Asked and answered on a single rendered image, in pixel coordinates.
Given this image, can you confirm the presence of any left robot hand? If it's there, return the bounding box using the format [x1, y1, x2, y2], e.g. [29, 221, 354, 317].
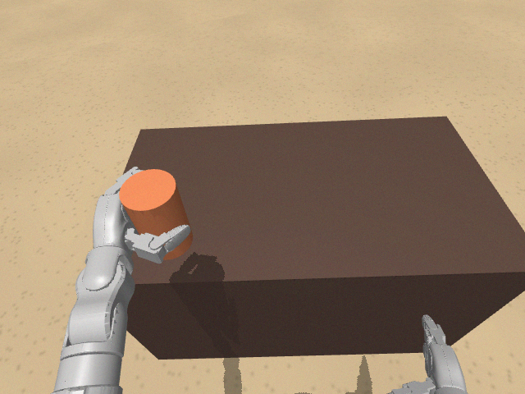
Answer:
[93, 167, 191, 263]

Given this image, can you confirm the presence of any right robot hand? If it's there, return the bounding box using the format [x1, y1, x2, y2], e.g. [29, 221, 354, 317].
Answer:
[387, 314, 467, 394]

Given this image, can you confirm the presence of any can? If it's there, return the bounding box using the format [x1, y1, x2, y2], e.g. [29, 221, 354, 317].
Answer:
[119, 169, 193, 260]

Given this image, can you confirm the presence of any left robot arm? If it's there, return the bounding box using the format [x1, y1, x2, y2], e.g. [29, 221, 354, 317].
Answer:
[50, 246, 135, 394]

